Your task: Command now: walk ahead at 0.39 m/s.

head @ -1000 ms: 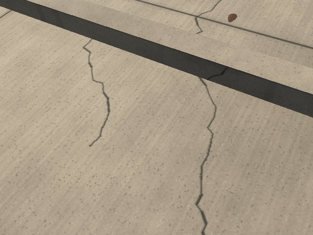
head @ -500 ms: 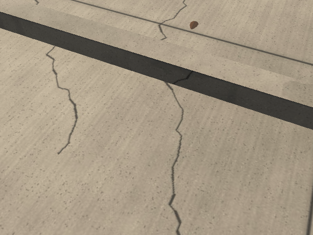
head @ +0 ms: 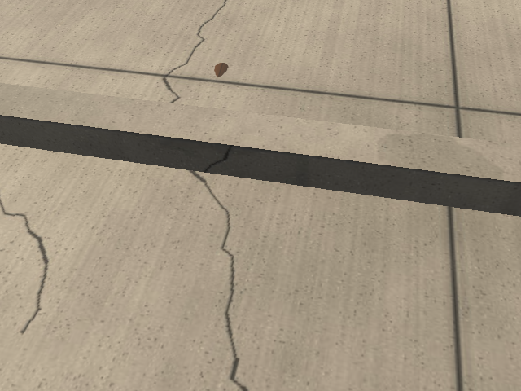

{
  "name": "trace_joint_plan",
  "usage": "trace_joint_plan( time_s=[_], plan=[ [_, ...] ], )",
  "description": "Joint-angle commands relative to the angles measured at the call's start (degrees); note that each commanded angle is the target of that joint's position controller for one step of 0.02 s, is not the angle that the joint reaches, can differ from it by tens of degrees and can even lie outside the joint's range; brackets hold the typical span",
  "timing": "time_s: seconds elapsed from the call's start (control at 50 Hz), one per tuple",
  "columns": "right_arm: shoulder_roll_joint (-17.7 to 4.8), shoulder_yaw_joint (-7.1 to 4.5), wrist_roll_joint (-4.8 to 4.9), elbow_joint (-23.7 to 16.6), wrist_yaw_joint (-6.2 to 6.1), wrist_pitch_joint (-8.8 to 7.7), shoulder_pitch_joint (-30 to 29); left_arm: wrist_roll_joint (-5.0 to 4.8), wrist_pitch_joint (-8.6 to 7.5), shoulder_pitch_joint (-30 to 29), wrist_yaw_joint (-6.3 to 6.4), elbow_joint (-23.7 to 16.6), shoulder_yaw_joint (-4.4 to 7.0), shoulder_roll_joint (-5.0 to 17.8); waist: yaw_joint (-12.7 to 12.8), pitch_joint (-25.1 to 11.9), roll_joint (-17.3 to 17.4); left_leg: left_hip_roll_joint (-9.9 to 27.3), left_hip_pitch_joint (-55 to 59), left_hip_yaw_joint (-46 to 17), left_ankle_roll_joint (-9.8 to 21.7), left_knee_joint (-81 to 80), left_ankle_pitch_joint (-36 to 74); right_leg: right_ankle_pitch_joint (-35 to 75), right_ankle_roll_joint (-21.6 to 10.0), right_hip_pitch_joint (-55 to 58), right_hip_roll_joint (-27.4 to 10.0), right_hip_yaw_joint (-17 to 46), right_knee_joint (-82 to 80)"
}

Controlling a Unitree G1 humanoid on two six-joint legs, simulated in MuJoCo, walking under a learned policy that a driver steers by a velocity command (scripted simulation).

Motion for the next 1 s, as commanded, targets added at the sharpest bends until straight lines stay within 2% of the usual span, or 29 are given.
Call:
trace_joint_plan(
  time_s=[0.02,0.08,0.12,0.14,0.16,0.18,0.2,0.22,0.24,0.28,0.32,0.4,0.48,0.54,0.58,0.6,0.62,0.64,0.66,0.68,0.7,0.72,0.74,0.76,0.8,0.84,0.88,0.94,1.0],
  plan=[
    [-4.21,-0.35,0.42,-6.42,0.3,-1.66,-9.53,0.34,-1.51,2.93,0.24,-1.37,2.21,9.71,2.9,6.14,-6.96,0.45,-5.38,0.92,2.07,-3.14,-0.67,-9.68,-8.56,-0.76,-17.68,12.41,-7.29],
    [-4.36,-0.35,0.68,-6.78,0.54,-2.01,-7.36,0.43,-2.2,1.95,0.55,-0.79,2.25,10.28,0.9,7.31,-6.51,-0.39,0.86,1.45,4.71,-6.14,-2.1,-3.66,-7.42,-2.54,-19.23,9.89,-6.38],
    [-4.37,-0.72,0.54,-4.51,0.14,-2.37,0.32,0.08,-2.41,-0.29,0.73,-0.66,2.0,10.16,-3.75,5.35,-4.29,-3.61,14.06,3.32,6.43,-11.88,-0.68,10.23,-4.99,-6.38,-17.38,4.6,0.61],
    [-6.06,-1.6,0.44,-1.94,-0.47,-2.87,7.66,0.26,-2.66,-0.27,0.68,-0.52,1.41,8.77,-6.83,1.39,-0.93,-4.14,24.25,1.14,7.65,-14.06,-1.79,19.12,-3.36,-9.14,-14.19,0.14,11.57],
    [-11.19,-2.88,-0.44,-0.84,-1.15,-3.45,16.7,-0.29,-3.01,-1.57,0.45,-2.74,0.22,5.72,-10.29,-4.58,8.27,8.41,35.28,-18.43,12.27,-21.37,-14.41,15.07,-0.15,-18.27,-8.77,-6.73,30.74],
    [-15.44,-3.79,0.3,0.23,-0.74,-3.31,18.65,0.39,-3.18,-0.64,0.24,-4.22,0.01,4.72,-7.85,-4.28,15.7,18.0,40.04,-43.35,17.29,-29.29,-20.84,-14.53,1.88,-33.89,-0.79,-9.55,43.38],
    [-10.86,-2.85,1.31,0.03,0.01,-2.98,14.96,1.74,-2.88,-2.43,0.34,-3.67,0.59,7.88,-5.64,0.81,5.96,17.32,35.46,-42.45,17.55,-29.04,-22.55,-13.12,1.11,-37.82,-4.49,-4.72,48.99],
    [-8.57,-2.38,1.34,-1.28,0.27,-2.98,10.79,1.52,-3.13,-4.28,-0.28,-3.64,0.52,7.71,-4.14,3.94,2.23,14.97,30.53,-34.95,16.95,-28.07,-16.83,-7.59,0.96,-37.66,-7.26,-4.48,49.33],
    [-7.09,-2.01,1.04,-1.73,0.29,-3.14,9.01,1.23,-3.42,-5.81,-0.71,-3.83,0.3,7.17,-3.51,4.42,0.76,12.07,27.41,-29.4,15.85,-28.57,-8.83,-4.22,1.32,-36.09,-8.84,-4.83,47.59],
    [-5.78,-1.48,1.45,-1.33,-0.14,-3.67,8.76,1.88,-2.63,-5.96,-1.17,-3.68,-0.1,6.37,-2.25,3.83,2.61,7.68,24.79,-22.34,14.37,-29.31,4.01,-1.5,3.33,-33.17,-10.12,-5.96,44.25],
    [-6.31,-1.69,2.11,-0.21,-0.51,-4.16,11.14,2.13,-1.65,-7.07,-1.38,-4.29,-0.34,5.77,-2.11,2.59,2.53,6.5,24.57,-19.74,15.17,-28.86,14.89,-0.9,5.4,-33.29,-9.69,-7.5,43.55],
    [-6.48,-1.97,2.22,1.58,-1.12,-3.86,15.68,1.76,-0.86,-16.31,-1.45,-7.72,-0.9,4.9,-4.06,4.4,2.06,4.5,23.84,-17.78,14.89,-29.43,21.93,4.08,7.99,-37.72,-9.39,-9.66,36.69],
    [-6.22,-2.03,1.92,2.92,-1.66,-3.41,19.36,1.15,-1.2,-24.62,-1.89,-10.66,-1.92,3.52,-6.64,4.45,2.87,2.88,24.84,-17.4,13.05,-26.83,29.51,10.64,8.07,-36.13,-7.27,-10.52,26.26],
    [-6.79,-2.22,1.49,3.29,-2.22,-3.27,20.47,0.54,-1.54,-28.54,-1.7,-12.63,-2.27,3.94,-7.49,4.36,3.54,4.18,26.88,-19.86,12.43,-24.96,33.27,12.17,6.66,-33.12,-5.85,-10.07,20.27],
    [-7.53,-2.44,1.35,2.72,-2.68,-3.27,17.98,0.31,-1.81,-25.85,-1.23,-12.36,-1.97,5.32,-5.16,3.67,3.86,4.83,26.41,-21.04,10.96,-22.78,35.96,11.05,5.02,-25.95,-5.11,-8.88,15.93],
    [-8.18,-2.58,1.24,2.15,-2.69,-3.36,15.78,0.2,-1.98,-21.39,-0.73,-11.01,-1.49,6.54,-2.88,1.98,4.05,4.22,24.98,-20.65,9.67,-19.16,41.79,8.71,3.98,-18.71,-3.84,-8.9,14.47],
    [-8.71,-2.69,1.17,1.87,-2.38,-3.56,14.73,0.09,-2.31,-14.43,-0.04,-8.73,-0.71,8.38,-0.18,-1.84,3.39,2.81,24.52,-20.03,8.52,-11.66,46.97,6.92,2.83,-10.1,-2.87,-9.0,13.61],
    [-8.89,-2.76,1.66,1.54,-1.82,-3.94,13.5,0.32,-2.98,-6.22,0.88,-6.97,-0.04,9.98,4.18,-6.4,1.7,0.05,19.85,-18.34,7.37,-0.66,42.42,7.78,1.3,1.96,-5.97,-6.94,10.82],
    [-4.71,-1.66,1.95,-0.01,-1.52,-4.54,14.7,1.84,-3.36,2.74,2.06,-6.44,0.97,13.68,6.28,-14.68,-4.99,-2.91,13.35,-14.25,7.11,14.3,23.04,-5.41,-1.2,13.94,-19.43,6.15,9.85],
    [0.43,-0.66,3.44,-0.37,-1.63,-3.94,23.94,2.59,-2.7,0.4,2.01,-6.58,1.85,17.24,0.23,-19.43,-17.85,-11.55,-2.85,-8.31,5.52,29.79,-19.82,-6.68,-9.18,23.51,-33.24,33.39,4.02],
    [-5.3,-1.22,0.92,1.34,-2.11,-3.2,21.67,0.98,-2.12,-2.91,1.47,-6.68,1.58,12.23,-0.23,-13.56,-8.82,-6.32,-7.36,-7.92,6.3,33.21,-14.84,-14.36,-9.35,15.96,-30.43,36.13,1.32],
    [-5.57,-1.42,0.42,1.24,-1.58,-3.09,16.62,0.46,-2.32,-6.75,1.08,-6.92,0.44,7.25,-0.69,-5.36,-3.87,-4.38,-6.42,-7.44,6.16,31.57,-8.84,-12.73,-8.03,7.04,-27.06,25.82,-0.31],
    [-4.48,-1.16,0.25,0.67,-1.16,-3.11,13.67,0.71,-2.63,-8.38,0.67,-6.29,-0.16,4.95,-1.25,-1.43,-2.12,-3.06,-5.44,-6.87,5.98,29.19,-6.42,-5.83,-6.95,1.44,-24.01,18.49,-1.62],
    [-4.03,-1.17,-0.06,0.44,-0.67,-2.81,12.25,0.84,-2.99,-7.91,0.66,-5.38,-0.36,4.54,-1.83,0.34,-3.84,-2.04,-4.52,-6.63,5.75,27.24,-5.98,0.14,-5.9,-1.58,-21.68,13.17,-2.47],
    [-2.84,-0.85,-0.46,0.25,0.09,-1.9,12.22,0.3,-4.04,-5.99,0.31,-3.19,-0.43,4.6,-3.17,0.9,-6.51,-1.76,-2.32,-6.19,5.26,24.48,-5.83,9.12,-5.34,-4.54,-19.4,7.2,-3.68],
    [-2.19,-0.58,-0.78,-0.4,0.43,-1.53,10.26,-0.34,-5.13,-3.73,-0.18,-1.5,-0.31,4.9,-3.43,0.96,-6.28,-1.56,-3.76,-5.62,4.85,21.83,-5.18,14.0,-6.41,-4.35,-19.09,4.84,-4.73],
    [-1.5,-0.06,-1.24,-1.85,0.58,-1.49,6.0,-0.82,-5.28,-3.01,-0.32,-0.16,-0.42,4.99,-3.89,2.86,-5.88,-0.14,-6.12,-2.36,3.34,16.86,-2.72,26.94,-7.58,-4.61,-18.66,2.08,-5.04],
    [1.2,1.63,-0.55,-3.57,0.51,-2.1,-0.4,-0.91,-4.49,-1.76,-0.4,1.7,-0.57,5.07,-2.96,2.37,-6.21,-1.08,-0.25,1.82,1.27,4.44,3.67,44.04,-5.83,-7.61,-14.53,-4.22,-2.14],
    [0.03,1.95,0.33,-3.76,-0.24,-2.29,-3.31,-0.97,-3.42,1.34,-0.19,3.49,-0.05,6.65,-1.56,0.17,-7.52,-3.54,4.2,2.33,1.1,-2.03,9.16,46.16,-3.71,-5.53,-13.52,-3.7,1.94]
  ],
)
Velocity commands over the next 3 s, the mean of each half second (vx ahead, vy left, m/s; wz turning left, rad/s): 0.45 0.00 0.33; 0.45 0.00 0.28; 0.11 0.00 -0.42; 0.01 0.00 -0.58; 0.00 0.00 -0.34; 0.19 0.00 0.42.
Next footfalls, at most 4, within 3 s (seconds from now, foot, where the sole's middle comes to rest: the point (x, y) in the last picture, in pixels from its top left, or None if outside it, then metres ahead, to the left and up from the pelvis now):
0.14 left None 0.16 0.13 -0.78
0.66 right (268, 387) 0.53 0.06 -0.78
1.10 left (177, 342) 0.65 0.31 -0.79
1.56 right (259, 357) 0.61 0.08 -0.79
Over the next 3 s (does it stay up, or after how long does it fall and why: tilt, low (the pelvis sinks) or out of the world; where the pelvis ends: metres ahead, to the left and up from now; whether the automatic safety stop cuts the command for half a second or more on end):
stays up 0.60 0.22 0.00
